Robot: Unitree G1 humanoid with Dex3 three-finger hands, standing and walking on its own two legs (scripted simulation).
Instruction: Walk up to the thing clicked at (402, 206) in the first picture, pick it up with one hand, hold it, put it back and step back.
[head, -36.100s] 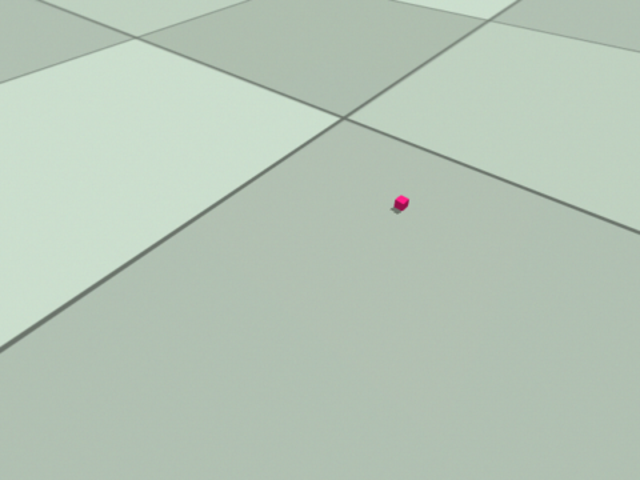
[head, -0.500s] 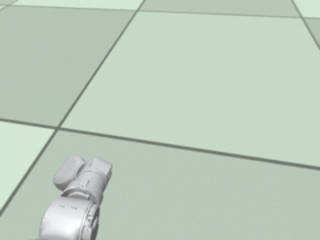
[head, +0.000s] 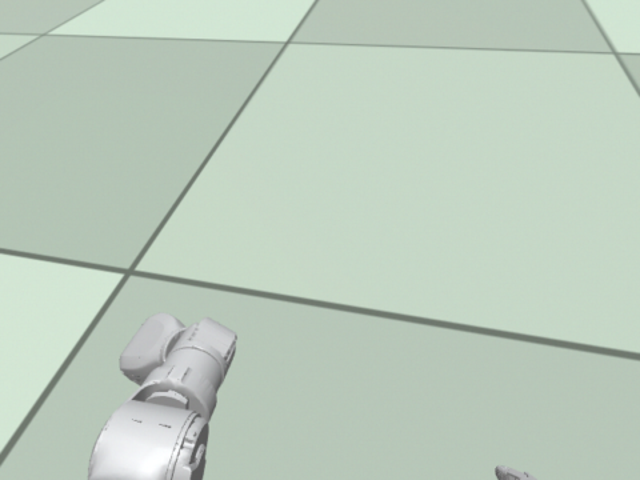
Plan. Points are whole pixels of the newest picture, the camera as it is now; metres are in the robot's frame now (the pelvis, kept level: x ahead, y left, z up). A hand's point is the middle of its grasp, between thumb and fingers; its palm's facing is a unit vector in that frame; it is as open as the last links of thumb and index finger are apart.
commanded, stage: hold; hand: left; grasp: from above
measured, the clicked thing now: (179, 370) +0.33 +0.24 -0.09
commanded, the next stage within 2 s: crouch in 1.36 s
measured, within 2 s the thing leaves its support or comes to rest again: neither
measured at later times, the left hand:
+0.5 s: hand (182, 370) +0.30 +0.21 -0.02, palm faces -0.10 -0.42 -0.90, open 7.5 cm
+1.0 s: hand (175, 364) +0.30 +0.22 -0.01, palm faces -0.11 -0.42 -0.90, open 7.4 cm
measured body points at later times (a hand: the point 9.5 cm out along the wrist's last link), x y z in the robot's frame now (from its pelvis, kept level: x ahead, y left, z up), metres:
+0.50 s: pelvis -0.01 -0.01 +0.01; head +0.00 -0.03 +0.46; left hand +0.30 +0.22 +0.03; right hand +0.14 -0.26 -0.12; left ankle -0.01 +0.15 -0.71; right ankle +0.00 -0.12 -0.71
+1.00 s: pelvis -0.01 +0.00 +0.01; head +0.00 -0.02 +0.46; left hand +0.31 +0.23 +0.04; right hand +0.15 -0.24 -0.10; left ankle -0.01 +0.15 -0.71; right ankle +0.00 -0.12 -0.71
